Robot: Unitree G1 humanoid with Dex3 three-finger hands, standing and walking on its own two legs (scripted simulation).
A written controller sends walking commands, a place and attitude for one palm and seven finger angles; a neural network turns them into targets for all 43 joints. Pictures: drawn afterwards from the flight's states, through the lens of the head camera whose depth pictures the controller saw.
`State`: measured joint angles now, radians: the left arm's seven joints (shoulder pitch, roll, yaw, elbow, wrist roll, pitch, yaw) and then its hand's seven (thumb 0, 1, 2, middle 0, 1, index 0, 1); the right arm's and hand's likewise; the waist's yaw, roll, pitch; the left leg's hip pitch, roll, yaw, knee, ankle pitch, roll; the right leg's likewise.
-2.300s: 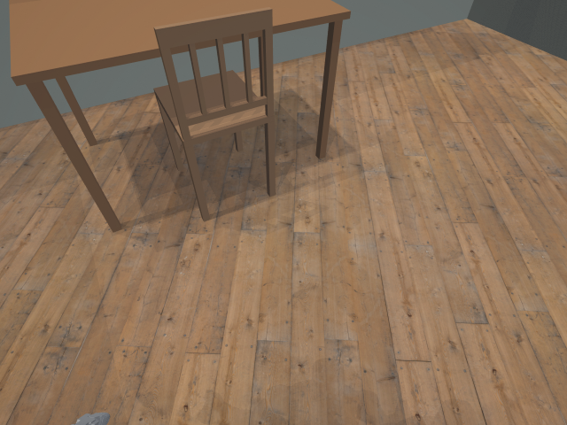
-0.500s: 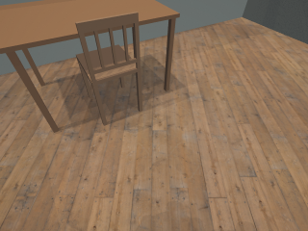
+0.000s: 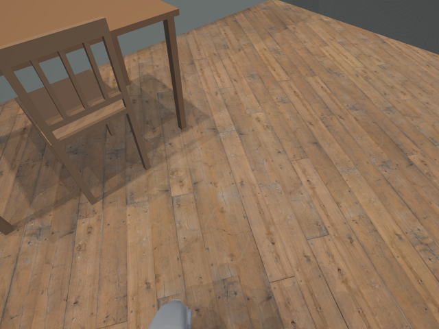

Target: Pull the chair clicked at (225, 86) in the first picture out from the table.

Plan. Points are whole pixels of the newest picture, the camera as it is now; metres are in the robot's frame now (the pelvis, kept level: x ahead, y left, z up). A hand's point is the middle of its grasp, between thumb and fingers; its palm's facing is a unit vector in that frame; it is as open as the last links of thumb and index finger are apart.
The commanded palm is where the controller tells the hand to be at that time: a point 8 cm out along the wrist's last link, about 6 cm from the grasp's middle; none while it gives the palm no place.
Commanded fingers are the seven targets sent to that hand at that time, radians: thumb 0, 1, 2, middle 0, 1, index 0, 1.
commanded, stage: walk to a spot facing it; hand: left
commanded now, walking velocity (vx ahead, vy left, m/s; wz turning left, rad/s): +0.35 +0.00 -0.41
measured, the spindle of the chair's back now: (74, 81) +0.91 +0.64 -0.10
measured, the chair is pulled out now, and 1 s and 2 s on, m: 0.00 0.00 0.00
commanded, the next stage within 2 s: turn to face it in 1.62 s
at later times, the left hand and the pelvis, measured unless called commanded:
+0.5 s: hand (127, 244) +0.32 +0.26 -0.17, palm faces -0.20 -0.97 -0.17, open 7.4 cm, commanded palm none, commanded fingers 0.00 0.90 0.90 -0.20 -0.30 -0.20 -0.30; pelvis +0.20 +0.09 +0.00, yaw -15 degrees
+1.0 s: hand (202, 174) +0.57 +0.11 -0.18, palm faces -0.40 -0.90 -0.17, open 7.2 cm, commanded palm none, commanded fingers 0.00 0.90 0.90 -0.20 -0.30 -0.20 -0.30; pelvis +0.40 -0.01 -0.01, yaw -27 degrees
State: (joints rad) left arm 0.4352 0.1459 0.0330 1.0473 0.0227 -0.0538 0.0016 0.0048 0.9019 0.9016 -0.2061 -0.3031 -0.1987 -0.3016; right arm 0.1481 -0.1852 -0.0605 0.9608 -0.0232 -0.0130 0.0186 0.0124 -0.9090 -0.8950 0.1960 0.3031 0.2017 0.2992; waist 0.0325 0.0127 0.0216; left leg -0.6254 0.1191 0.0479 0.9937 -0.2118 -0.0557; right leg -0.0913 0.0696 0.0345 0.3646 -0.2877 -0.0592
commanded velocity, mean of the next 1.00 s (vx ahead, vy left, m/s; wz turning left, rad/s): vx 0.36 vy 0.00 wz -0.37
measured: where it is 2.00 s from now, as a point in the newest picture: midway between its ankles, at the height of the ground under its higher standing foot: (258, 226)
